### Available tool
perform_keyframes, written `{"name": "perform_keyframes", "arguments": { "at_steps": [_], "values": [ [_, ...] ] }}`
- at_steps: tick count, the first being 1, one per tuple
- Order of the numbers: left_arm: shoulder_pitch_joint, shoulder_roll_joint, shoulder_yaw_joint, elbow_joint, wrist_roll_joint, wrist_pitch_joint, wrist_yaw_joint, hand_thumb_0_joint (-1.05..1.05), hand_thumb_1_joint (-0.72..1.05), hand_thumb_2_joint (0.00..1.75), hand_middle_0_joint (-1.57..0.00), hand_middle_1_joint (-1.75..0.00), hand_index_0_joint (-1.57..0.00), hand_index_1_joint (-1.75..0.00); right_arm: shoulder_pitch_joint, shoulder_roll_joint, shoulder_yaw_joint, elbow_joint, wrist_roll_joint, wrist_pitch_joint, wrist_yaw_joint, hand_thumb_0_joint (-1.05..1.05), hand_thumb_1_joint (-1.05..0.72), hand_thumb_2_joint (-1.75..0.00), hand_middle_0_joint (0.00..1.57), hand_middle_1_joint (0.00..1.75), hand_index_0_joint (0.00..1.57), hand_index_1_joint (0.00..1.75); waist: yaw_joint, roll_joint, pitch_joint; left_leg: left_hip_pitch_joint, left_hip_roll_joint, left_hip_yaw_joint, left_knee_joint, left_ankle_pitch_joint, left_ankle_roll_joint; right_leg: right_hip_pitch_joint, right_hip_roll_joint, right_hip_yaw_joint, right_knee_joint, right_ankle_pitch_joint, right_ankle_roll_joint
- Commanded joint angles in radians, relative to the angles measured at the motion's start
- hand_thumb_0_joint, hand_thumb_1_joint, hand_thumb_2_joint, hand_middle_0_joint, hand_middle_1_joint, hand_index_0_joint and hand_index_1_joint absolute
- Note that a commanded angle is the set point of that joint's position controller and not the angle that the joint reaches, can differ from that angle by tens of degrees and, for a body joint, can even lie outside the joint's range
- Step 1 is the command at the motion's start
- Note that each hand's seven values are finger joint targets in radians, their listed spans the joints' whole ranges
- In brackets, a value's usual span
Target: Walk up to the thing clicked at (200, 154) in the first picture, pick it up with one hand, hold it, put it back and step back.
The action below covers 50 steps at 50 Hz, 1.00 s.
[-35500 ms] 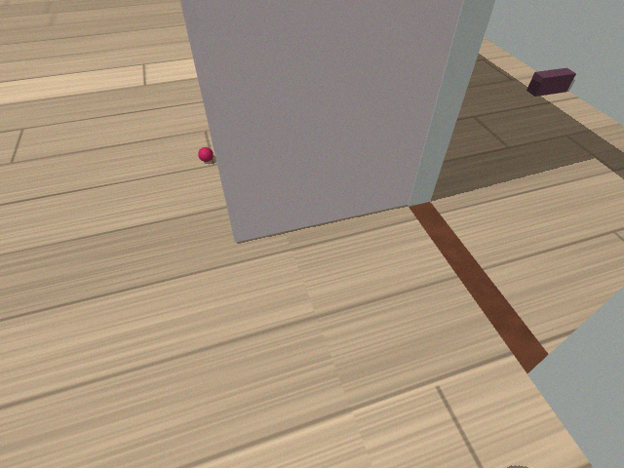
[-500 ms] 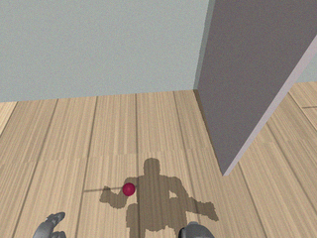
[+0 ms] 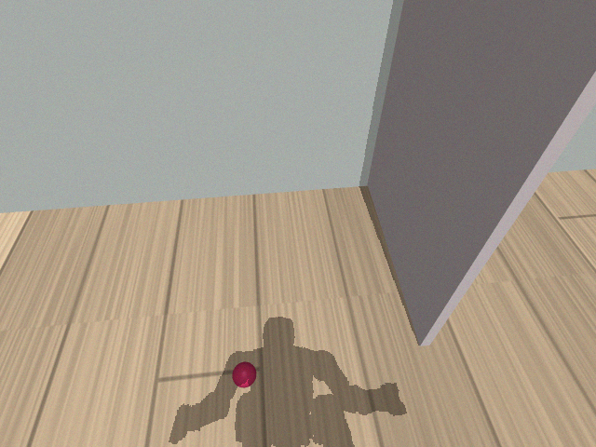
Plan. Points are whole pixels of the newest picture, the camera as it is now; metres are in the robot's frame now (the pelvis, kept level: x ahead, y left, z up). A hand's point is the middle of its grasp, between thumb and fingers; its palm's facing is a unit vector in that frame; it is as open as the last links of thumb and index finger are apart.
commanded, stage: walk up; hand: left
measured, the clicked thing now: (244, 374) +0.45 +0.20 -0.72
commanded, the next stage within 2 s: none
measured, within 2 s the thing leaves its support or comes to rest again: neither
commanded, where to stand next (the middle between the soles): +0.06 -0.02 m, yaw -3 degrees
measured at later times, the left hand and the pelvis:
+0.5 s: hand out of the picture +0.12 +0.23 -0.14, palm faces -0.07 -0.94 -0.32, open 7.3 cm; pelvis +0.02 -0.01 +0.01, yaw -3 degrees
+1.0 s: hand out of the picture +0.15 +0.20 -0.12, palm faces -0.09 -0.90 -0.42, open 7.3 cm; pelvis +0.05 -0.06 +0.02, yaw -4 degrees
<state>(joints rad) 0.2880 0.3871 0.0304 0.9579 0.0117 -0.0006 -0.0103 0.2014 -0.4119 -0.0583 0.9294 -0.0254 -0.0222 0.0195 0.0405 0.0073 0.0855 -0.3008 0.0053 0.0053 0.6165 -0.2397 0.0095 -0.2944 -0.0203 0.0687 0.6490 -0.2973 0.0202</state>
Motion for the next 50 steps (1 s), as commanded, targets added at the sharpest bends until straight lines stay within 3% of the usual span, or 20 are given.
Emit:
{"name": "perform_keyframes", "arguments": {
  "at_steps": [1, 6, 9, 10, 11, 13, 16, 21, 30, 31, 33, 35, 37, 40, 41, 42, 43, 44, 48, 50],
  "values": [
    [-0.025, 0.227, 0.05, -0.047, -0.018, 0.002, 0.019, 0.0, 0.9, 0.9, -0.2, -0.3, -0.2, -0.3, -0.078, -0.289, -0.065, -0.068, 0.005, -0.022, -0.029, 0.0, -0.9, -0.9, 0.2, 0.3, 0.2, 0.3, -0.025, 0.08, -0.033, -0.081, 0.366, -0.44, -0.341, -0.178, 0.23, -0.014, 0.016, 0.036, 0.23, -0.233, -0.042],
    [-0.005, 0.2, 0.052, -0.018, -0.013, -0.005, 0.004, 0.0, 0.9, 0.9, -0.2, -0.3, -0.2, -0.3, -0.082, -0.26, -0.05, -0.056, 0.001, -0.031, -0.032, 0.0, -0.9, -0.9, 0.2, 0.3, 0.2, 0.3, -0.029, 0.168, -0.074, 0.064, 0.259, -0.243, -0.224, 0.012, 0.164, -0.049, 0.002, -0.017, 0.08, -0.202, -0.057],
    [0.008, 0.173, 0.051, 0.012, 0.004, -0.014, 0.007, 0.0, 0.9, 0.9, -0.2, -0.3, -0.2, -0.3, -0.092, -0.231, -0.035, -0.055, 0.007, -0.015, -0.027, 0.0, -0.9, -0.9, 0.2, 0.3, 0.2, 0.3, -0.012, 0.154, -0.089, -0.011, 0.212, -0.177, -0.162, -0.014, 0.115, 0.127, 0.021, -0.055, -0.183, -0.036, -0.06],
    [-0.008, 0.192, 0.052, 0.012, 0.015, -0.021, 0.012, 0.0, 0.9, 0.9, -0.2, -0.3, -0.2, -0.3, -0.093, -0.198, -0.022, -0.055, 0.015, -0.012, -0.026, 0.0, -0.9, -0.9, 0.2, 0.3, 0.2, 0.3, -0.009, 0.103, -0.08, -0.066, 0.193, -0.156, -0.139, -0.024, 0.079, 0.182, -0.006, 0.006, -0.232, 0.021, -0.072],
    [-0.057, 0.246, 0.058, -0.006, 0.022, -0.03, 0.013, 0.0, 0.9, 0.9, -0.2, -0.3, -0.2, -0.3, -0.09, -0.154, -0.009, -0.058, 0.026, -0.012, -0.023, 0.0, -0.9, -0.9, 0.2, 0.3, 0.2, 0.3, -0.031, -0.039, -0.078, -0.079, 0.113, -0.097, -0.085, -0.08, 0.028, 0.129, -0.112, 0.191, -0.277, 0.024, -0.109],
    [-0.166, 0.249, 0.047, -0.032, 0.008, -0.029, 0.001, 0.0, 0.9, 0.9, -0.2, -0.3, -0.2, -0.3, -0.08, -0.161, -0.015, -0.022, 0.021, -0.016, -0.024, 0.0, -0.9, -0.9, 0.2, 0.3, 0.2, 0.3, -0.076, -0.053, -0.053, 0.097, 0.056, -0.03, -0.104, -0.134, 0.006, -0.049, -0.164, 0.197, -0.28, -0.065, -0.135],
    [-0.163, 0.202, 0.029, -0.007, -0.002, -0.027, 0.0, 0.0, 0.9, 0.9, -0.2, -0.3, -0.2, -0.3, -0.111, -0.181, -0.013, 0.004, 0.018, -0.034, -0.021, 0.0, -0.9, -0.9, 0.2, 0.3, 0.2, 0.3, -0.052, -0.026, -0.075, 0.114, 0.122, -0.1, -0.189, -0.043, 0.043, 0.002, -0.074, 0.067, -0.232, 0.06, -0.076],
    [-0.186, 0.204, 0.028, 0.026, -0.01, -0.027, 0.004, 0.0, 0.9, 0.9, -0.2, -0.3, -0.2, -0.3, -0.104, -0.178, 0.0, 0.052, 0.022, -0.042, -0.026, 0.0, -0.9, -0.9, 0.2, 0.3, 0.2, 0.3, -0.046, -0.028, -0.114, 0.123, 0.122, -0.061, -0.196, 0.178, 0.03, 0.128, -0.088, 0.062, -0.239, 0.241, -0.073],
    [-0.243, 0.182, 0.019, 0.078, -0.015, -0.013, 0.004, 0.0, 0.9, 0.9, -0.2, -0.3, -0.2, -0.3, -0.13, -0.174, 0.007, 0.109, 0.019, -0.038, -0.031, 0.0, -0.9, -0.9, 0.2, 0.3, 0.2, 0.3, -0.042, 0.003, -0.106, 0.16, 0.131, -0.052, -0.271, 0.18, 0.021, 0.15, -0.082, 0.045, -0.292, 0.227, -0.059],
    [-0.203, 0.226, 0.047, 0.055, 0.003, -0.016, -0.014, 0.0, 0.9, 0.9, -0.2, -0.3, -0.2, -0.3, -0.028, -0.24, -0.029, 0.1, 0.015, -0.045, -0.023, 0.0, -0.9, -0.9, 0.2, 0.3, 0.2, 0.3, -0.058, 0.006, -0.149, 0.234, 0.122, -0.079, -0.26, -0.178, 0.077, 0.095, -0.032, 0.01, -0.214, -0.123, -0.093],
    [-0.246, 0.189, 0.047, 0.036, 0.018, -0.006, -0.031, 0.0, 0.9, 0.9, -0.2, -0.3, -0.2, -0.3, 0.07, -0.303, -0.058, 0.121, 0.005, -0.043, -0.025, 0.0, -0.9, -0.9, 0.2, 0.3, 0.2, 0.3, -0.1, 0.117, -0.046, 0.291, 0.268, -0.299, -0.411, -0.546, 0.164, -0.174, 0.016, -0.045, -0.02, -0.274, -0.083],
    [-0.242, 0.197, 0.053, 0.007, 0.024, -0.01, -0.036, 0.0, 0.9, 0.9, -0.2, -0.3, -0.2, -0.3, 0.042, -0.322, -0.077, 0.077, -0.004, -0.052, -0.025, 0.0, -0.9, -0.9, 0.2, 0.3, 0.2, 0.3, -0.098, 0.11, 0.052, 0.235, 0.392, -0.412, -0.46, -0.427, 0.258, -0.272, -0.049, -0.007, 0.13, -0.223, -0.067],
    [-0.219, 0.199, 0.063, -0.01, 0.018, -0.025, -0.045, 0.0, 0.9, 0.9, -0.2, -0.3, -0.2, -0.3, 0.026, -0.308, -0.074, 0.046, -0.011, -0.059, -0.022, 0.0, -0.9, -0.9, 0.2, 0.3, 0.2, 0.3, -0.077, 0.101, 0.051, 0.176, 0.36, -0.339, -0.427, -0.314, 0.246, -0.209, -0.086, 0.011, 0.066, -0.227, -0.072],
    [-0.041, 0.141, 0.052, 0.075, 0.013, -0.051, -0.023, 0.0, 0.9, 0.9, -0.2, -0.3, -0.2, -0.3, -0.127, -0.179, -0.024, 0.0, 0.006, -0.027, -0.011, 0.0, -0.9, -0.9, 0.2, 0.3, 0.2, 0.3, 0.026, 0.085, -0.068, -0.017, 0.169, -0.024, -0.148, 0.077, 0.095, 0.221, 0.009, -0.096, -0.26, 0.091, -0.051],
    [-0.043, 0.19, 0.062, 0.076, 0.015, -0.057, -0.004, 0.0, 0.9, 0.9, -0.2, -0.3, -0.2, -0.3, -0.12, -0.086, 0.006, -0.013, 0.022, -0.011, -0.012, 0.0, -0.9, -0.9, 0.2, 0.3, 0.2, 0.3, 0.024, -0.093, -0.058, -0.084, 0.077, 0.061, 0.019, 0.051, 0.023, 0.241, -0.092, 0.065, -0.382, 0.186, -0.033],
    [-0.092, 0.298, 0.073, 0.035, 0.018, -0.067, 0.01, 0.0, 0.9, 0.9, -0.2, -0.3, -0.2, -0.3, -0.092, -0.062, 0.016, -0.025, 0.028, 0.005, -0.016, 0.0, -0.9, -0.9, 0.2, 0.3, 0.2, 0.3, 0.005, -0.2, -0.045, -0.163, -0.028, -0.012, 0.069, -0.234, -0.023, 0.18, -0.304, 0.365, -0.48, 0.218, -0.104],
    [-0.158, 0.329, 0.071, 0.014, 0.019, -0.064, 0.013, 0.0, 0.9, 0.9, -0.2, -0.3, -0.2, -0.3, -0.05, -0.132, -0.006, 0.01, 0.026, 0.021, -0.025, 0.0, -0.9, -0.9, 0.2, 0.3, 0.2, 0.3, -0.021, -0.108, -0.041, -0.046, 0.016, -0.11, 0.143, -0.321, -0.014, 0.063, -0.351, 0.362, -0.421, 0.175, -0.198],
    [-0.198, 0.277, 0.064, 0.002, 0.014, -0.063, 0.017, 0.0, 0.9, 0.9, -0.2, -0.3, -0.2, -0.3, -0.013, -0.14, -0.005, 0.036, 0.034, 0.025, -0.025, 0.0, -0.9, -0.9, 0.2, 0.3, 0.2, 0.3, -0.047, -0.089, -0.042, -0.05, 0.02, -0.131, 0.163, -0.312, -0.008, 0.12, -0.313, 0.275, -0.369, 0.271, -0.212],
    [-0.121, 0.283, 0.077, 0.002, -0.007, -0.064, 0.05, 0.0, 0.9, 0.9, -0.2, -0.3, -0.2, -0.3, 0.027, -0.179, -0.02, 0.033, 0.01, 0.053, -0.023, 0.0, -0.9, -0.9, 0.2, 0.3, 0.2, 0.3, -0.032, -0.127, -0.11, -0.138, 0.006, -0.151, 0.306, -0.226, 0.005, 0.281, -0.299, 0.143, -0.24, 0.795, -0.182],
    [-0.078, 0.285, 0.084, -0.007, -0.013, -0.06, 0.069, 0.0, 0.9, 0.9, -0.2, -0.3, -0.2, -0.3, 0.018, -0.179, -0.026, 0.004, -0.003, 0.07, -0.016, 0.0, -0.9, -0.9, 0.2, 0.3, 0.2, 0.3, -0.027, -0.11, -0.146, -0.19, -0.007, -0.151, 0.373, -0.206, 0.006, 0.342, -0.3, 0.107, -0.192, 0.9, -0.174]
  ]
}}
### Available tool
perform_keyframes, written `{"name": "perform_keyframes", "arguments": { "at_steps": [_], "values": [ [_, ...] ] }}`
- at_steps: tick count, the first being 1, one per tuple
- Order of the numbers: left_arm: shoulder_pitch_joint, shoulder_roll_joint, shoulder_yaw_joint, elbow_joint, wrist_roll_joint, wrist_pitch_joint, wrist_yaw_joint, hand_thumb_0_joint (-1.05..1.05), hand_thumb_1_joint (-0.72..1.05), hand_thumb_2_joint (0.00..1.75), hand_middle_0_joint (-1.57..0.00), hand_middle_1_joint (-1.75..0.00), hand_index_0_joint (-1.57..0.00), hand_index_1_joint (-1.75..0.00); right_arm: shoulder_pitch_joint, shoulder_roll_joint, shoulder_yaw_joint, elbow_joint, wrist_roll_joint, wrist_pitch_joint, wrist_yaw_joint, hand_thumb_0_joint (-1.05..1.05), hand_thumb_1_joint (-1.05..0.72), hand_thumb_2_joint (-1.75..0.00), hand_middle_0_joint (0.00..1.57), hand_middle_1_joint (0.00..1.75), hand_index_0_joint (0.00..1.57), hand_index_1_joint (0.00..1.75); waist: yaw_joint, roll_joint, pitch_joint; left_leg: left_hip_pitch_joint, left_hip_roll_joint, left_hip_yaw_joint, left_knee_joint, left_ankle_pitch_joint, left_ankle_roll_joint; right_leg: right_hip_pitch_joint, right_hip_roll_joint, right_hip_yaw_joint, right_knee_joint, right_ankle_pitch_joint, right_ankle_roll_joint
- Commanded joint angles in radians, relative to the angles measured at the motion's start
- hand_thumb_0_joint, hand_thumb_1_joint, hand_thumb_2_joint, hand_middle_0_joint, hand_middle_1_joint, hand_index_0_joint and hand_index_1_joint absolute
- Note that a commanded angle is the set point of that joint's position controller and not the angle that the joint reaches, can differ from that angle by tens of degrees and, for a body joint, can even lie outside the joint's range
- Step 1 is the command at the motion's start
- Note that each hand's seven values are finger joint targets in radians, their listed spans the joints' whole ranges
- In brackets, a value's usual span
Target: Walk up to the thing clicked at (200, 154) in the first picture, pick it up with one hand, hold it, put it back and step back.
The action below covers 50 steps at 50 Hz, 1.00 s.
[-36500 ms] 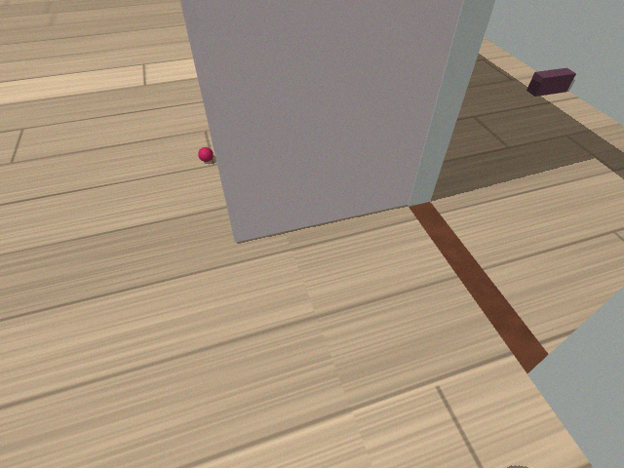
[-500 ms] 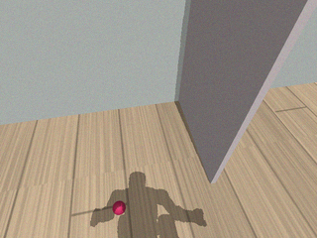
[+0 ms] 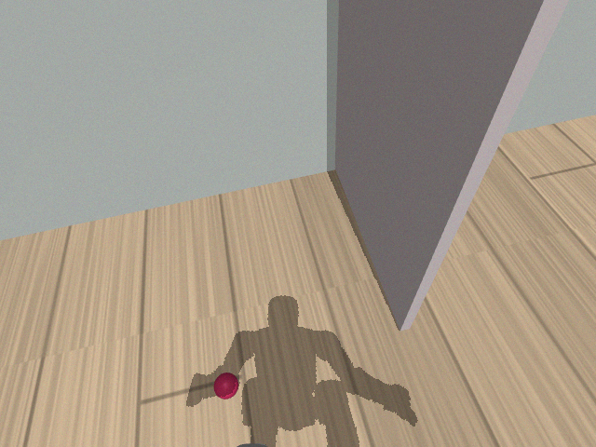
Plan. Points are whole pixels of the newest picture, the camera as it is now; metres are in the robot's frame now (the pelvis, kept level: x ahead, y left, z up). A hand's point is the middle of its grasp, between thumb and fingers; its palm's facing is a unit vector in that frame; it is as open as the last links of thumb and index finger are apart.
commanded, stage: walk up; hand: left
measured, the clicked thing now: (226, 385) +0.38 +0.28 -0.74
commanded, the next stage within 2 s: stand in 1.38 s
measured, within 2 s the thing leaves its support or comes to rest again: neither
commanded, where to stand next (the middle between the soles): +0.00 +0.04 m, yaw +1 degrees
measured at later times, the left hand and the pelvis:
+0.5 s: hand out of the picture +0.02 +0.34 -0.18, palm faces +0.05 -0.92 -0.38, open 7.3 cm; pelvis -0.03 +0.06 -0.02, yaw +2 degrees
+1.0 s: hand out of the picture +0.07 +0.29 -0.15, palm faces +0.01 -0.93 -0.36, open 7.3 cm; pelvis -0.01 +0.02 -0.01, yaw +2 degrees
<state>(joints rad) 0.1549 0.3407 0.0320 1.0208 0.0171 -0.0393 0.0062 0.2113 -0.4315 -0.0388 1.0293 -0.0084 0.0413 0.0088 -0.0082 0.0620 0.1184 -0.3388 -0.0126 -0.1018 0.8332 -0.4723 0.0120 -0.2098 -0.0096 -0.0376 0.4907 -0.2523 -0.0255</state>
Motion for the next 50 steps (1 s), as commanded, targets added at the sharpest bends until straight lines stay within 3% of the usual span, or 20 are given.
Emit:
{"name": "perform_keyframes", "arguments": {
  "at_steps": [1, 8, 13, 14, 15, 16, 19, 25, 28, 29, 31, 33, 35, 36, 37, 38, 40, 42, 44, 50],
  "values": [
    [0.069, 0.334, 0.085, -0.08, -0.017, -0.02, 0.059, 0.0, 0.9, 0.9, -0.2, -0.3, -0.2, -0.3, -0.012, -0.161, -0.051, -0.115, -0.026, 0.013, 0.0, 0.0, -0.9, -0.9, 0.2, 0.3, 0.2, 0.3, 0.027, -0.165, -0.179, -0.158, 0.012, -0.044, 0.183, 0.032, 0.002, 0.242, -0.313, 0.2, -0.033, 0.847, -0.136],
    [0.073, 0.328, 0.092, -0.153, 0.0, -0.018, 0.066, 0.0, 0.9, 0.9, -0.2, -0.3, -0.2, -0.3, -0.063, -0.142, -0.067, -0.177, -0.02, 0.013, 0.018, 0.0, -0.9, -0.9, 0.2, 0.3, 0.2, 0.3, 0.046, -0.23, -0.138, -0.142, 0.048, 0.024, 0.029, 0.045, -0.007, 0.162, -0.315, 0.158, 0.017, 0.694, -0.194],
    [-0.036, 0.285, 0.057, -0.185, -0.02, 0.018, 0.042, 0.0, 0.9, 0.9, -0.2, -0.3, -0.2, -0.3, 0.029, -0.157, -0.076, -0.117, -0.009, -0.023, 0.004, 0.0, -0.9, -0.9, 0.2, 0.3, 0.2, 0.3, -0.036, -0.175, -0.159, 0.184, 0.006, 0.119, -0.344, 0.384, 0.013, -0.102, -0.186, 0.072, 0.237, 0.346, -0.082],
    [0.003, 0.227, 0.046, -0.189, -0.028, 0.028, 0.038, 0.0, 0.9, 0.9, -0.2, -0.3, -0.2, -0.3, 0.014, -0.231, -0.092, -0.133, -0.024, -0.032, -0.003, 0.0, -0.9, -0.9, 0.2, 0.3, 0.2, 0.3, -0.022, 0.032, -0.18, 0.232, 0.179, -0.119, -0.401, 0.547, 0.066, -0.202, -0.079, 0.023, 0.388, 0.105, -0.022],
    [0.018, 0.217, 0.042, -0.184, -0.036, 0.042, 0.046, 0.0, 0.9, 0.9, -0.2, -0.3, -0.2, -0.3, -0.034, -0.302, -0.093, -0.164, -0.009, -0.037, -0.004, 0.0, -0.9, -0.9, 0.2, 0.3, 0.2, 0.3, -0.022, 0.161, -0.206, 0.169, 0.385, -0.369, -0.436, 0.656, 0.227, -0.235, 0.039, 0.045, 0.515, -0.402, 0.008],
    [-0.015, 0.263, 0.052, -0.157, -0.027, 0.049, 0.056, 0.0, 0.9, 0.9, -0.2, -0.3, -0.2, -0.3, -0.038, -0.311, -0.1, -0.156, 0.0, -0.039, -0.004, 0.0, -0.9, -0.9, 0.2, 0.3, 0.2, 0.3, -0.041, 0.12, -0.198, 0.077, 0.415, -0.424, -0.458, 0.553, 0.299, -0.18, 0.025, 0.146, 0.61, -0.447, 0.001],
    [0.032, 0.253, 0.055, -0.116, -0.031, 0.051, 0.034, 0.0, 0.9, 0.9, -0.2, -0.3, -0.2, -0.3, -0.109, -0.217, -0.068, -0.163, -0.006, -0.058, -0.029, 0.0, -0.9, -0.9, 0.2, 0.3, 0.2, 0.3, 0.017, 0.042, -0.157, 0.107, 0.274, -0.163, -0.372, 0.509, 0.196, -0.226, 0.017, 0.198, 0.594, -0.299, -0.011],
    [0.054, 0.26, 0.064, -0.085, 0.001, 0.043, -0.006, 0.0, 0.9, 0.9, -0.2, -0.3, -0.2, -0.3, -0.105, -0.254, -0.078, -0.17, -0.026, -0.077, -0.017, 0.0, -0.9, -0.9, 0.2, 0.3, 0.2, 0.3, -0.008, 0.116, -0.113, 0.06, 0.283, -0.205, -0.462, 0.046, 0.186, -0.104, -0.004, 0.058, 0.257, -0.304, 0.008],
    [0.139, 0.229, 0.07, -0.046, 0.013, 0.029, -0.011, 0.0, 0.9, 0.9, -0.2, -0.3, -0.2, -0.3, -0.121, -0.232, -0.067, -0.173, -0.016, -0.072, -0.013, 0.0, -0.9, -0.9, 0.2, 0.3, 0.2, 0.3, 0.042, 0.087, -0.126, 0.005, 0.242, -0.125, -0.39, 0.08, 0.142, 0.063, 0.007, 0.024, -0.034, -0.153, -0.025],
    [0.154, 0.251, 0.074, -0.045, 0.024, 0.018, -0.009, 0.0, 0.9, 0.9, -0.2, -0.3, -0.2, -0.3, -0.122, -0.198, -0.054, -0.177, -0.006, -0.072, -0.013, 0.0, -0.9, -0.9, 0.2, 0.3, 0.2, 0.3, 0.058, 0.026, -0.13, -0.036, 0.203, -0.072, -0.316, 0.123, 0.097, 0.124, -0.02, 0.081, -0.122, -0.121, -0.046],
    [0.053, 0.356, 0.088, -0.088, 0.027, 0.016, -0.02, 0.0, 0.9, 0.9, -0.2, -0.3, -0.2, -0.3, -0.158, -0.146, -0.043, -0.175, 0.007, -0.074, -0.016, 0.0, -0.9, -0.9, 0.2, 0.3, 0.2, 0.3, 0.036, -0.207, -0.036, -0.06, -0.005, 0.138, -0.092, -0.029, 0.007, -0.073, -0.249, 0.433, -0.23, -0.408, -0.17],
    [-0.027, 0.308, 0.072, -0.128, 0.015, 0.017, -0.023, 0.0, 0.9, 0.9, -0.2, -0.3, -0.2, -0.3, -0.085, -0.159, -0.047, -0.138, 0.011, -0.092, -0.017, 0.0, -0.9, -0.9, 0.2, 0.3, 0.2, 0.3, -0.01, -0.133, -0.014, 0.025, 0.009, 0.127, -0.182, 0.054, 0.012, -0.097, -0.218, 0.315, -0.149, -0.194, -0.161],
    [-0.062, 0.248, 0.051, -0.133, 0.004, 0.02, -0.025, 0.0, 0.9, 0.9, -0.2, -0.3, -0.2, -0.3, 0.014, -0.15, -0.048, -0.097, 0.006, -0.115, -0.027, 0.0, -0.9, -0.9, 0.2, 0.3, 0.2, 0.3, -0.059, -0.113, -0.088, 0.279, 0.079, 0.021, -0.379, 0.294, 0.037, -0.203, -0.126, 0.169, 0.01, 0.095, -0.066],
    [-0.03, 0.221, 0.046, -0.128, -0.004, 0.022, -0.028, 0.0, 0.9, 0.9, -0.2, -0.3, -0.2, -0.3, 0.03, -0.197, -0.057, -0.101, -0.008, -0.123, -0.032, 0.0, -0.9, -0.9, 0.2, 0.3, 0.2, 0.3, -0.047, -0.022, -0.139, 0.333, 0.215, -0.198, -0.439, 0.305, 0.106, -0.246, -0.04, 0.101, 0.142, 0.077, -0.012],
    [0.021, 0.234, 0.053, -0.112, -0.005, 0.028, -0.025, 0.0, 0.9, 0.9, -0.2, -0.3, -0.2, -0.3, 0.029, -0.25, -0.062, -0.111, -0.005, -0.123, -0.03, 0.0, -0.9, -0.9, 0.2, 0.3, 0.2, 0.3, -0.013, 0.023, -0.149, 0.26, 0.33, -0.347, -0.482, 0.21, 0.207, -0.205, -0.01, 0.062, 0.219, -0.177, -0.004],
    [0.042, 0.262, 0.062, -0.105, 0.0, 0.028, -0.021, 0.0, 0.9, 0.9, -0.2, -0.3, -0.2, -0.3, 0.01, -0.277, -0.071, -0.115, -0.002, -0.121, -0.029, 0.0, -0.9, -0.9, 0.2, 0.3, 0.2, 0.3, -0.009, 0.035, -0.14, 0.236, 0.362, -0.359, -0.481, 0.244, 0.251, -0.176, -0.022, 0.083, 0.253, -0.311, -0.012],
    [0.071, 0.243, 0.062, -0.089, 0.0, 0.023, -0.02, 0.0, 0.9, 0.9, -0.2, -0.3, -0.2, -0.3, -0.061, -0.245, -0.057, -0.134, -0.007, -0.113, -0.033, 0.0, -0.9, -0.9, 0.2, 0.3, 0.2, 0.3, 0.028, 0.046, -0.1, 0.123, 0.309, -0.25, -0.447, 0.302, 0.209, -0.096, -0.042, 0.084, 0.179, -0.259, -0.025],
    [0.108, 0.241, 0.057, -0.06, -0.003, 0.015, -0.016, 0.0, 0.9, 0.9, -0.2, -0.3, -0.2, -0.3, -0.137, -0.186, -0.033, -0.134, 0.005, -0.1, -0.03, 0.0, -0.9, -0.9, 0.2, 0.3, 0.2, 0.3, 0.062, 0.024, -0.078, -0.008, 0.175, -0.057, -0.339, 0.384, 0.073, 0.046, -0.07, 0.123, -0.075, 0.02, -0.037],
    [0.019, 0.312, 0.063, -0.082, -0.005, 0.003, -0.013, 0.0, 0.9, 0.9, -0.2, -0.3, -0.2, -0.3, -0.095, -0.122, -0.013, -0.117, 0.02, -0.083, -0.025, 0.0, -0.9, -0.9, 0.2, 0.3, 0.2, 0.3, 0.007, -0.092, -0.06, 0.004, 0.027, 0.076, -0.228, 0.211, -0.011, -0.016, -0.231, 0.336, -0.186, 0.03, -0.116],
    [-0.072, 0.265, 0.043, -0.065, -0.014, 0.018, -0.009, 0.0, 0.9, 0.9, -0.2, -0.3, -0.2, -0.3, -0.075, -0.154, -0.011, -0.044, 0.016, -0.091, -0.024, 0.0, -0.9, -0.9, 0.2, 0.3, 0.2, 0.3, 0.003, -0.154, -0.138, 0.172, 0.099, 0.046, -0.326, 0.511, 0.019, 0.041, -0.119, 0.131, -0.107, 0.256, -0.032]
  ]
}}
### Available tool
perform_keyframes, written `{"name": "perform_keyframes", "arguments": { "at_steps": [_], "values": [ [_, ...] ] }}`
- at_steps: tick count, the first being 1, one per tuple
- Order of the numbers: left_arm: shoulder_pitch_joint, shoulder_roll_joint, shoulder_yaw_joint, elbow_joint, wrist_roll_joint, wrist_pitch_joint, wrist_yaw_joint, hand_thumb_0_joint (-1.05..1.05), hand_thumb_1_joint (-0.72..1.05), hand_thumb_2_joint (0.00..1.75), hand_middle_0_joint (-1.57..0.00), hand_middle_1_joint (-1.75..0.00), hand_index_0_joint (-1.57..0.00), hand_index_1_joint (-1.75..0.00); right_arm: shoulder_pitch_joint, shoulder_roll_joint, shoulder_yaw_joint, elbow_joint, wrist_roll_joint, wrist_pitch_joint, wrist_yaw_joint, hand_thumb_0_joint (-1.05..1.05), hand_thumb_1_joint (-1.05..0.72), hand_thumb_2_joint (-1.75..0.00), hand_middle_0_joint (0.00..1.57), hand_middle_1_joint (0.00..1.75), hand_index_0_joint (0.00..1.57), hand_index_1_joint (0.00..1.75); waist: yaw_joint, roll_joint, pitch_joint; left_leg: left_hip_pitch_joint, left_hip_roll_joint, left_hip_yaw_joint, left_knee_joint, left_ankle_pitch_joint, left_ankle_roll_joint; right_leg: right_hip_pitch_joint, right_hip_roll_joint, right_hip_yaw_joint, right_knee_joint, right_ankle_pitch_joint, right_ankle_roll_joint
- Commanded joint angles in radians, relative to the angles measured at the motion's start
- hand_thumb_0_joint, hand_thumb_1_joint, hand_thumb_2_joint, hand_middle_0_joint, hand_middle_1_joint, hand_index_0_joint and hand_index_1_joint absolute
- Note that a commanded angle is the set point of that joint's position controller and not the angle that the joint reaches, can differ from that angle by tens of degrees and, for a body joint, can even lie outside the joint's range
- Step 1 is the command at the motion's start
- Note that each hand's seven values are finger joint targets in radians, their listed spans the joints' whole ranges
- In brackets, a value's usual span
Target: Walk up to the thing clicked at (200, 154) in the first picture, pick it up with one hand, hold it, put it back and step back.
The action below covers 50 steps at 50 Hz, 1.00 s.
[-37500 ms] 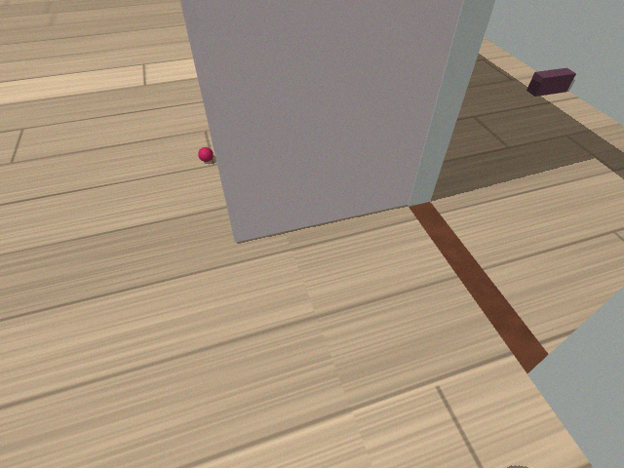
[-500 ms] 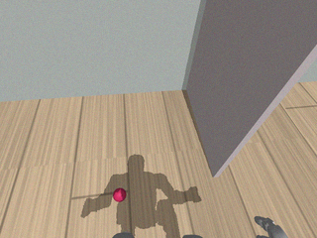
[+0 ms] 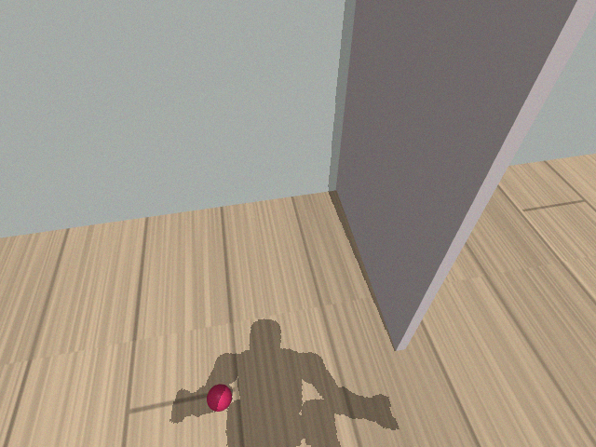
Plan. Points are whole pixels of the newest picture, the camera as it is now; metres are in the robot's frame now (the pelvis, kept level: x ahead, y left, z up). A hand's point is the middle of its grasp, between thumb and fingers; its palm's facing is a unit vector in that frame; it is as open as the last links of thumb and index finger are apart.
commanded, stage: walk up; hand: left
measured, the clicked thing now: (219, 397) +0.40 +0.25 -0.73
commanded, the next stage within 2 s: stand in 0.38 s
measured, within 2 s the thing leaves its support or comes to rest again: neither
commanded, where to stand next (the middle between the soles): +0.01 +0.02 m, yaw -1 degrees
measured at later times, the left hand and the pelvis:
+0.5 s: hand out of the picture +0.11 +0.26 -0.14, palm faces -0.01 -0.95 -0.32, open 7.3 cm; pelvis +0.01 +0.01 +0.01, yaw +0 degrees
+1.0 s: hand out of the picture +0.07 +0.28 -0.14, palm faces -0.01 -0.94 -0.34, open 7.3 cm; pelvis +0.00 +0.02 +0.02, yaw +0 degrees
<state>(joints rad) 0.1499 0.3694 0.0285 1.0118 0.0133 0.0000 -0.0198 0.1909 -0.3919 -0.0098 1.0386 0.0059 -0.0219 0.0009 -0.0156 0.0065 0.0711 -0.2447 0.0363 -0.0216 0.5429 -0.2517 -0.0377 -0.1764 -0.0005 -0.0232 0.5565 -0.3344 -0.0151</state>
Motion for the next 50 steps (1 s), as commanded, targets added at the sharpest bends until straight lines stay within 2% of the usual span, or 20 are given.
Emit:
{"name": "perform_keyframes", "arguments": {
  "at_steps": [1, 5, 8, 10, 15, 18, 19, 21, 25, 30, 31, 33, 35, 39, 45, 46, 50],
  "values": [
    [-0.075, 0.235, 0.049, -0.051, -0.013, -0.018, 0.018, 0.0, 0.9, 0.9, -0.2, -0.3, -0.2, -0.3, -0.05, -0.193, -0.037, -0.045, 0.003, -0.025, -0.018, 0.0, -0.9, -0.9, 0.2, 0.3, 0.2, 0.3, 0.012, -0.099, -0.089, 0.066, 0.047, -0.027, -0.044, 0.289, 0.063, 0.025, -0.129, 0.115, -0.179, 0.337, -0.044],
    [-0.112, 0.22, 0.046, -0.037, -0.016, -0.009, 0.017, 0.0, 0.9, 0.9, -0.2, -0.3, -0.2, -0.3, -0.08, -0.194, -0.033, -0.022, -0.002, -0.024, -0.021, 0.0, -0.9, -0.9, 0.2, 0.3, 0.2, 0.3, 0.015, -0.063, -0.096, 0.085, 0.057, -0.038, -0.092, 0.268, 0.059, 0.03, -0.128, 0.108, -0.207, 0.257, -0.041],
    [-0.143, 0.209, 0.044, -0.024, -0.017, -0.008, 0.015, 0.0, 0.9, 0.9, -0.2, -0.3, -0.2, -0.3, -0.089, -0.193, -0.026, -0.006, -0.007, -0.027, -0.021, 0.0, -0.9, -0.9, 0.2, 0.3, 0.2, 0.3, 0.014, -0.05, -0.096, 0.089, 0.07, -0.049, -0.134, 0.286, 0.058, 0.055, -0.125, 0.104, -0.231, 0.24, -0.032],
    [-0.151, 0.207, 0.045, -0.011, -0.017, -0.008, 0.014, 0.0, 0.9, 0.9, -0.2, -0.3, -0.2, -0.3, -0.093, -0.193, -0.024, 0.002, -0.008, -0.03, -0.022, 0.0, -0.9, -0.9, 0.2, 0.3, 0.2, 0.3, 0.016, -0.031, -0.106, 0.092, 0.078, -0.053, -0.15, 0.32, 0.057, 0.079, -0.12, 0.094, -0.227, 0.266, -0.029],
    [-0.166, 0.202, 0.044, 0.014, -0.016, -0.006, 0.011, 0.0, 0.9, 0.9, -0.2, -0.3, -0.2, -0.3, -0.123, -0.189, -0.02, 0.012, -0.011, -0.032, -0.022, 0.0, -0.9, -0.9, 0.2, 0.3, 0.2, 0.3, 0.02, -0.01, -0.094, 0.096, 0.082, -0.061, -0.19, 0.288, 0.056, 0.082, -0.117, 0.086, -0.257, 0.237, -0.019],
    [-0.17, 0.2, 0.044, 0.021, -0.013, -0.008, 0.01, 0.0, 0.9, 0.9, -0.2, -0.3, -0.2, -0.3, -0.118, -0.188, -0.021, 0.017, -0.012, -0.033, -0.023, 0.0, -0.9, -0.9, 0.2, 0.3, 0.2, 0.3, 0.012, -0.018, -0.119, 0.115, 0.084, -0.056, -0.192, 0.289, 0.058, 0.101, -0.12, 0.086, -0.271, 0.257, -0.019],
    [-0.166, 0.188, 0.036, 0.03, -0.011, -0.019, 0.011, 0.0, 0.9, 0.9, -0.2, -0.3, -0.2, -0.3, -0.148, -0.175, -0.018, 0.016, -0.02, -0.028, -0.016, 0.0, -0.9, -0.9, 0.2, 0.3, 0.2, 0.3, 0.019, 0.021, -0.108, 0.11, 0.1, -0.074, -0.201, 0.306, 0.049, 0.109, -0.127, 0.106, -0.271, 0.285, -0.005],
    [-0.153, 0.193, 0.034, 0.046, -0.009, -0.028, 0.013, 0.0, 0.9, 0.9, -0.2, -0.3, -0.2, -0.3, -0.158, -0.173, -0.018, 0.015, -0.016, -0.026, -0.013, 0.0, -0.9, -0.9, 0.2, 0.3, 0.2, 0.3, 0.018, 0.022, -0.121, 0.127, 0.105, -0.079, -0.207, 0.318, 0.05, 0.121, -0.128, 0.102, -0.275, 0.314, 0.001],
    [-0.155, 0.199, 0.032, 0.058, -0.008, -0.032, 0.016, 0.0, 0.9, 0.9, -0.2, -0.3, -0.2, -0.3, -0.161, -0.175, -0.022, 0.024, -0.014, -0.019, -0.011, 0.0, -0.9, -0.9, 0.2, 0.3, 0.2, 0.3, 0.008, 0.0, -0.118, 0.155, 0.101, -0.073, -0.218, 0.276, 0.046, 0.092, -0.126, 0.102, -0.294, 0.29, 0.002],
    [-0.122, 0.197, 0.027, 0.074, -0.009, -0.036, 0.019, 0.0, 0.9, 0.9, -0.2, -0.3, -0.2, -0.3, -0.171, -0.175, -0.024, 0.028, -0.015, -0.019, -0.008, 0.0, -0.9, -0.9, 0.2, 0.3, 0.2, 0.3, 0.015, 0.003, -0.141, 0.189, 0.108, -0.07, -0.216, 0.332, 0.053, 0.103, -0.129, 0.096, -0.29, 0.342, 0.005],
    [-0.128, 0.198, 0.028, 0.074, -0.008, -0.037, 0.019, 0.0, 0.9, 0.9, -0.2, -0.3, -0.2, -0.3, -0.168, -0.175, -0.025, 0.029, -0.014, -0.018, -0.009, 0.0, -0.9, -0.9, 0.2, 0.3, 0.2, 0.3, 0.009, -0.005, -0.147, 0.198, 0.11, -0.068, -0.215, 0.341, 0.054, 0.101, -0.129, 0.098, -0.29, 0.349, 0.005],
    [-0.12, 0.19, 0.025, 0.076, -0.008, -0.037, 0.021, 0.0, 0.9, 0.9, -0.2, -0.3, -0.2, -0.3, -0.178, -0.18, -0.028, 0.03, -0.014, -0.015, -0.009, 0.0, -0.9, -0.9, 0.2, 0.3, 0.2, 0.3, 0.011, 0.004, -0.131, 0.185, 0.106, -0.067, -0.217, 0.303, 0.056, 0.092, -0.129, 0.096, -0.301, 0.324, 0.007],
    [-0.11, 0.195, 0.022, 0.084, -0.008, -0.035, 0.021, 0.0, 0.9, 0.9, -0.2, -0.3, -0.2, -0.3, -0.18, -0.176, -0.027, 0.034, -0.014, -0.011, -0.007, 0.0, -0.9, -0.9, 0.2, 0.3, 0.2, 0.3, 0.011, -0.004, -0.108, 0.182, 0.105, -0.073, -0.233, 0.245, 0.055, 0.067, -0.126, 0.098, -0.312, 0.254, 0.007],
    [-0.098, 0.197, 0.023, 0.083, -0.005, -0.037, 0.023, 0.0, 0.9, 0.9, -0.2, -0.3, -0.2, -0.3, -0.173, -0.176, -0.029, 0.035, -0.014, -0.01, -0.005, 0.0, -0.9, -0.9, 0.2, 0.3, 0.2, 0.3, 0.013, -0.002, -0.115, 0.168, 0.105, -0.074, -0.237, 0.264, 0.062, 0.091, -0.132, 0.098, -0.306, 0.288, 0.007],
    [-0.08, 0.193, 0.02, 0.086, -0.006, -0.035, 0.022, 0.0, 0.9, 0.9, -0.2, -0.3, -0.2, -0.3, -0.169, -0.171, -0.027, 0.038, -0.015, -0.013, -0.004, 0.0, -0.9, -0.9, 0.2, 0.3, 0.2, 0.3, 0.016, 0.001, -0.085, 0.154, 0.1, -0.08, -0.26, 0.211, 0.058, 0.064, -0.127, 0.094, -0.314, 0.217, 0.01],
    [-0.081, 0.197, 0.021, 0.083, -0.005, -0.035, 0.023, 0.0, 0.9, 0.9, -0.2, -0.3, -0.2, -0.3, -0.178, -0.173, -0.029, 0.034, -0.016, -0.013, -0.003, 0.0, -0.9, -0.9, 0.2, 0.3, 0.2, 0.3, 0.019, 0.002, -0.095, 0.162, 0.104, -0.082, -0.255, 0.227, 0.06, 0.069, -0.129, 0.093, -0.309, 0.218, 0.008],
    [-0.077, 0.197, 0.019, 0.084, -0.002, -0.033, 0.023, 0.0, 0.9, 0.9, -0.2, -0.3, -0.2, -0.3, -0.165, -0.177, -0.03, 0.039, -0.015, -0.009, -0.002, 0.0, -0.9, -0.9, 0.2, 0.3, 0.2, 0.3, 0.016, -0.001, -0.078, 0.135, 0.099, -0.087, -0.267, 0.151, 0.061, 0.064, -0.129, 0.092, -0.316, 0.171, 0.009]
  ]
}}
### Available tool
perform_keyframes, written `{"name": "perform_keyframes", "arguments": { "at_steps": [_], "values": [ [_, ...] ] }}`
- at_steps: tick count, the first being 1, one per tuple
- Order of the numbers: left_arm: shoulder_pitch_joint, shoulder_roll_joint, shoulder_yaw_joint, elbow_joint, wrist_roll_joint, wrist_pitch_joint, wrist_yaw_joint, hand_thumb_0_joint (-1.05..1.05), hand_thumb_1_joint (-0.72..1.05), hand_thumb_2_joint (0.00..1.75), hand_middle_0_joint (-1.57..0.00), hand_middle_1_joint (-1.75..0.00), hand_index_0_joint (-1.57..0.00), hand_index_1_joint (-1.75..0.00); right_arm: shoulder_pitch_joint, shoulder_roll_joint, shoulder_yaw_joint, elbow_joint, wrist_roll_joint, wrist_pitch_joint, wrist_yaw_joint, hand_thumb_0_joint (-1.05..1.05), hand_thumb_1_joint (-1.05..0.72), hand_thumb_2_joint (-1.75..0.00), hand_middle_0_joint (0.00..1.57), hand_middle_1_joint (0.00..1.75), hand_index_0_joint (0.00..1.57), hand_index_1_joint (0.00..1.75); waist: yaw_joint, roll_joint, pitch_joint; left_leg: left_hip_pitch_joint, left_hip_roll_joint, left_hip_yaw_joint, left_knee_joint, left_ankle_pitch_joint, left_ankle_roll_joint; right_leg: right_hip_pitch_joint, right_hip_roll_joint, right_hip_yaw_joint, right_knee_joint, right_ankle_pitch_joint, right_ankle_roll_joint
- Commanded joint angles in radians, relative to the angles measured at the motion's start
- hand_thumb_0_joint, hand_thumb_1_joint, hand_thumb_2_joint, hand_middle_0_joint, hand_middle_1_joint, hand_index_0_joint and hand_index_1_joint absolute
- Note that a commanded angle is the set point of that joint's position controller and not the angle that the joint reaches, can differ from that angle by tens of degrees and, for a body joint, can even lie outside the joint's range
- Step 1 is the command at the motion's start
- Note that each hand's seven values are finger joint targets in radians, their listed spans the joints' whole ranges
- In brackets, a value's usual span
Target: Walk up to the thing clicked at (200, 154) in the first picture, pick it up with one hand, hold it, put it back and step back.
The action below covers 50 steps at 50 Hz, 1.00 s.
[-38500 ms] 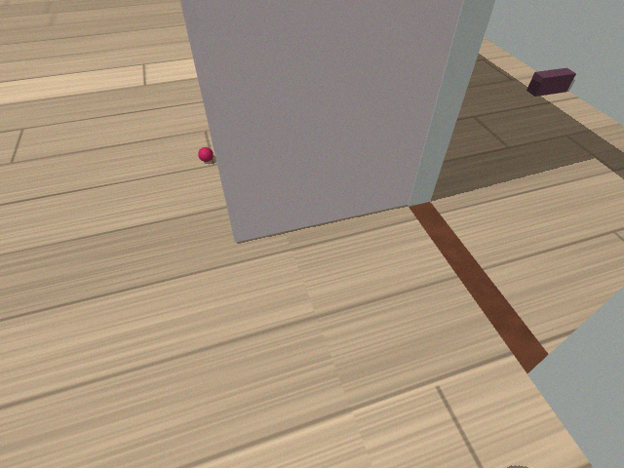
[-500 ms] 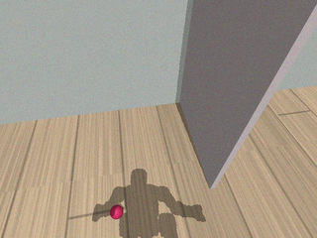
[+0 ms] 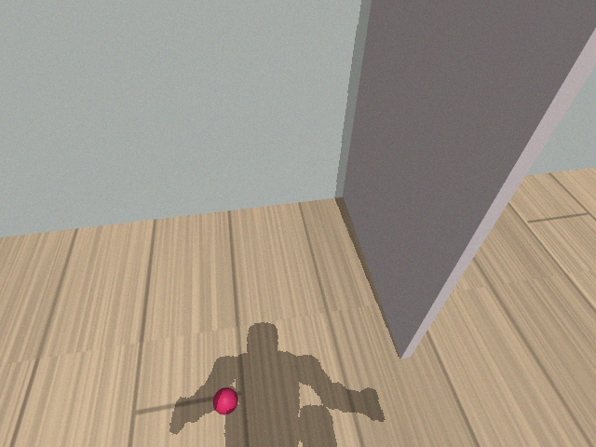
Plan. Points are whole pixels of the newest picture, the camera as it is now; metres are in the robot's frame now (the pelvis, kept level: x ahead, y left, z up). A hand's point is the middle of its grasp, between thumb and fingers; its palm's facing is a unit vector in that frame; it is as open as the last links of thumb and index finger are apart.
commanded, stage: stand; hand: left
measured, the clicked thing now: (225, 400) +0.40 +0.23 -0.74
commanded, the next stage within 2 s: walk up in 0.38 s
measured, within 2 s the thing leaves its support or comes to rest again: neither
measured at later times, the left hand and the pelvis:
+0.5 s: hand out of the picture +0.07 +0.26 -0.16, palm faces +0.00 -0.93 -0.37, open 7.3 cm; pelvis -0.01 +0.00 -0.01, yaw +0 degrees
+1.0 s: hand out of the picture -0.01 +0.29 -0.18, palm faces +0.03 -0.92 -0.38, open 7.3 cm; pelvis -0.12 +0.02 -0.02, yaw +3 degrees
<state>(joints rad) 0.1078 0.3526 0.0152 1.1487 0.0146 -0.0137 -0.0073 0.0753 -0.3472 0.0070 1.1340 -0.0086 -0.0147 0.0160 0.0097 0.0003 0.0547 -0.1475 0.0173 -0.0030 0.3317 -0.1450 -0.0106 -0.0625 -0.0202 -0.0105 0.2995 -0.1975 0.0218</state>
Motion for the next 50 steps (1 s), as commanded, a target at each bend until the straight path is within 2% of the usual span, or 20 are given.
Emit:
{"name": "perform_keyframes", "arguments": {
  "at_steps": [1, 18, 19, 20, 23, 26, 28, 30, 31, 32, 34, 37, 41, 43, 44, 45, 46, 47, 48, 50],
  "values": [
    [-0.037, 0.215, 0.032, -0.056, -0.003, -0.02, 0.011, 0.0, 0.9, 0.9, -0.2, -0.3, -0.2, -0.3, -0.054, -0.219, -0.048, -0.058, -0.001, -0.017, -0.018, 0.0, -0.9, -0.9, 0.2, 0.3, 0.2, 0.3, -0.008, 0.01, -0.072, 0.04, 0.12, -0.106, -0.051, 0.083, 0.035, -0.04, -0.112, 0.08, -0.053, 0.057, -0.029],
    [-0.022, 0.212, 0.026, -0.063, -0.005, -0.016, 0.011, 0.0, 0.9, 0.9, -0.2, -0.3, -0.2, -0.3, -0.03, -0.22, -0.043, -0.049, 0.001, -0.02, -0.019, 0.0, -0.9, -0.9, 0.2, 0.3, 0.2, 0.3, -0.008, 0.013, -0.072, 0.036, 0.113, -0.108, -0.049, 0.11, 0.029, -0.039, -0.113, 0.071, -0.041, 0.069, -0.033],
    [-0.04, 0.267, 0.062, -0.085, -0.025, 0.001, 0.022, 0.0, 0.9, 0.9, -0.2, -0.3, -0.2, -0.3, -0.043, -0.287, -0.069, -0.05, 0.01, 0.0, -0.018, 0.0, -0.9, -0.9, 0.2, 0.3, 0.2, 0.3, -0.014, 0.015, 0.043, -0.024, 0.102, -0.121, 0.038, 0.344, 0.047, -0.129, -0.096, 0.072, 0.072, 0.276, -0.037],
    [-0.022, 0.255, 0.062, -0.103, -0.03, 0.007, 0.027, 0.0, 0.9, 0.9, -0.2, -0.3, -0.2, -0.3, -0.016, -0.273, -0.069, -0.062, 0.019, 0.007, -0.021, 0.0, -0.9, -0.9, 0.2, 0.3, 0.2, 0.3, -0.015, 0.024, -0.011, -0.005, 0.118, -0.114, 0.066, 0.449, 0.06, -0.104, -0.088, 0.045, 0.117, 0.316, -0.04],
    [0.001, 0.222, 0.062, -0.145, -0.03, 0.022, 0.031, 0.0, 0.9, 0.9, -0.2, -0.3, -0.2, -0.3, 0.005, -0.29, -0.089, -0.1, 0.025, 0.021, -0.021, 0.0, -0.9, -0.9, 0.2, 0.3, 0.2, 0.3, -0.019, 0.066, -0.166, 0.032, 0.171, -0.142, 0.096, 0.555, 0.128, -0.073, -0.039, 0.013, 0.268, 0.253, -0.049],
    [0.038, 0.21, 0.062, -0.17, -0.019, 0.038, 0.032, 0.0, 0.9, 0.9, -0.2, -0.3, -0.2, -0.3, -0.033, -0.3, -0.105, -0.151, 0.019, 0.04, -0.026, 0.0, -0.9, -0.9, 0.2, 0.3, 0.2, 0.3, -0.004, 0.112, -0.19, -0.027, 0.2, -0.164, 0.13, 0.442, 0.173, -0.096, -0.021, 0.017, 0.351, 0.138, -0.068],
    [0.057, 0.227, 0.073, -0.184, -0.013, 0.043, 0.03, 0.0, 0.9, 0.9, -0.2, -0.3, -0.2, -0.3, -0.056, -0.286, -0.106, -0.182, 0.019, 0.052, -0.028, 0.0, -0.9, -0.9, 0.2, 0.3, 0.2, 0.3, 0.008, 0.076, -0.169, -0.126, 0.16, -0.15, 0.207, 0.279, 0.171, -0.1, -0.057, 0.062, 0.347, 0.112, -0.103],
    [0.055, 0.292, 0.094, -0.206, -0.005, 0.041, 0.028, 0.0, 0.9, 0.9, -0.2, -0.3, -0.2, -0.3, -0.074, -0.235, -0.1, -0.214, 0.018, 0.064, -0.025, 0.0, -0.9, -0.9, 0.2, 0.3, 0.2, 0.3, 0.024, -0.078, -0.094, -0.2, -0.02, -0.077, 0.428, -0.021, 0.08, -0.183, -0.224, 0.234, 0.13, 0.217, -0.201],
    [0.004, 0.351, 0.105, -0.237, 0.003, 0.037, 0.03, 0.0, 0.9, 0.9, -0.2, -0.3, -0.2, -0.3, -0.062, -0.2, -0.094, -0.225, 0.014, 0.07, -0.026, 0.0, -0.9, -0.9, 0.2, 0.3, 0.2, 0.3, 0.029, -0.232, -0.059, -0.228, -0.13, -0.031, 0.655, -0.375, 0.039, -0.261, -0.373, 0.381, 0.02, 0.327, -0.294],
    [-0.021, 0.372, 0.109, -0.275, 0.02, 0.029, 0.034, 0.0, 0.9, 0.9, -0.2, -0.3, -0.2, -0.3, -0.019, -0.211, -0.098, -0.236, -0.002, 0.079, -0.029, 0.0, -0.9, -0.9, 0.2, 0.3, 0.2, 0.3, 0.018, -0.229, -0.035, -0.233, -0.095, -0.114, 0.798, -0.473, 0.036, -0.343, -0.43, 0.449, 0.022, 0.355, -0.347],
    [-0.114, 0.311, 0.101, -0.31, 0.021, 0.027, 0.04, 0.0, 0.9, 0.9, -0.2, -0.3, -0.2, -0.3, 0.06, -0.245, -0.115, -0.213, 0.021, 0.082, -0.022, 0.0, -0.9, -0.9, 0.2, 0.3, 0.2, 0.3, -0.043, -0.119, -0.051, -0.235, -0.096, -0.147, 0.904, -0.399, 0.03, -0.315, -0.319, 0.276, 0.089, 0.347, -0.297],
    [-0.078, 0.28, 0.097, -0.341, 0.031, 0.029, 0.046, 0.0, 0.9, 0.9, -0.2, -0.3, -0.2, -0.3, 0.08, -0.246, -0.103, -0.224, 0.02, 0.069, -0.026, 0.0, -0.9, -0.9, 0.2, 0.3, 0.2, 0.3, -0.003, -0.148, -0.117, -0.274, -0.068, -0.1, 0.773, -0.379, 0.007, -0.155, -0.252, 0.199, 0.179, 0.399, -0.241],
    [0.015, 0.28, 0.109, -0.354, 0.014, 0.048, 0.049, 0.0, 0.9, 0.9, -0.2, -0.3, -0.2, -0.3, 0.087, -0.226, -0.095, -0.253, -0.005, 0.057, -0.031, 0.0, -0.9, -0.9, 0.2, 0.3, 0.2, 0.3, 0.027, -0.213, -0.161, -0.246, -0.025, -0.039, 0.352, -0.365, 0.007, 0.034, -0.252, 0.222, 0.282, 0.506, -0.211],
    [0.0, 0.295, 0.11, -0.372, -0.003, 0.063, 0.042, 0.0, 0.9, 0.9, -0.2, -0.3, -0.2, -0.3, 0.149, -0.219, -0.104, -0.235, -0.023, 0.047, -0.035, 0.0, -0.9, -0.9, 0.2, 0.3, 0.2, 0.3, -0.022, -0.182, -0.164, -0.115, -0.044, 0.033, 0.047, -0.079, 0.016, -0.015, -0.201, 0.165, 0.384, 0.505, -0.16],
    [0.019, 0.244, 0.094, -0.389, -0.008, 0.067, 0.039, 0.0, 0.9, 0.9, -0.2, -0.3, -0.2, -0.3, 0.137, -0.269, -0.123, -0.243, -0.039, 0.04, -0.039, 0.0, -0.9, -0.9, 0.2, 0.3, 0.2, 0.3, -0.012, -0.069, -0.166, -0.005, 0.073, -0.122, 0.033, 0.132, 0.04, -0.177, -0.132, 0.131, 0.465, 0.313, -0.1],
    [0.033, 0.188, 0.084, -0.405, -0.013, 0.066, 0.039, 0.0, 0.9, 0.9, -0.2, -0.3, -0.2, -0.3, 0.101, -0.359, -0.143, -0.262, -0.046, 0.038, -0.034, 0.0, -0.9, -0.9, 0.2, 0.3, 0.2, 0.3, 0.006, 0.196, -0.149, 0.103, 0.282, -0.398, 0.057, 0.4, 0.133, -0.42, 0.057, 0.06, 0.613, -0.204, -0.052],
    [-0.056, 0.224, 0.102, -0.409, -0.002, 0.068, 0.057, 0.0, 0.9, 0.9, -0.2, -0.3, -0.2, -0.3, 0.104, -0.435, -0.157, -0.281, -0.031, 0.039, -0.027, 0.0, -0.9, -0.9, 0.2, 0.3, 0.2, 0.3, -0.075, 0.264, -0.138, -0.042, 0.389, -0.493, 0.049, 0.499, 0.279, -0.392, 0.126, 0.157, 0.777, -0.509, -0.028],
    [-0.081, 0.236, 0.106, -0.401, 0.007, 0.071, 0.063, 0.0, 0.9, 0.9, -0.2, -0.3, -0.2, -0.3, 0.076, -0.39, -0.153, -0.282, -0.029, 0.036, -0.03, 0.0, -0.9, -0.9, 0.2, 0.3, 0.2, 0.3, -0.061, 0.19, -0.099, -0.066, 0.372, -0.43, 0.05, 0.479, 0.282, -0.404, 0.121, 0.219, 0.893, -0.473, -0.039],
    [-0.043, 0.227, 0.105, -0.389, -0.004, 0.071, 0.062, 0.0, 0.9, 0.9, -0.2, -0.3, -0.2, -0.3, 0.011, -0.329, -0.133, -0.292, -0.03, 0.036, -0.038, 0.0, -0.9, -0.9, 0.2, 0.3, 0.2, 0.3, -0.015, 0.109, -0.083, -0.022, 0.281, -0.295, 0.099, 0.499, 0.235, -0.458, 0.131, 0.239, 0.932, -0.401, -0.047],
    [0.046, 0.224, 0.107, -0.368, -0.01, 0.065, 0.054, 0.0, 0.9, 0.9, -0.2, -0.3, -0.2, -0.3, -0.019, -0.284, -0.121, -0.313, -0.026, 0.035, -0.052, 0.0, -0.9, -0.9, 0.2, 0.3, 0.2, 0.3, 0.029, 0.139, -0.051, 0.038, 0.231, -0.209, 0.15, 0.516, 0.208, -0.503, 0.119, 0.201, 0.95, -0.319, -0.037]
  ]
}}
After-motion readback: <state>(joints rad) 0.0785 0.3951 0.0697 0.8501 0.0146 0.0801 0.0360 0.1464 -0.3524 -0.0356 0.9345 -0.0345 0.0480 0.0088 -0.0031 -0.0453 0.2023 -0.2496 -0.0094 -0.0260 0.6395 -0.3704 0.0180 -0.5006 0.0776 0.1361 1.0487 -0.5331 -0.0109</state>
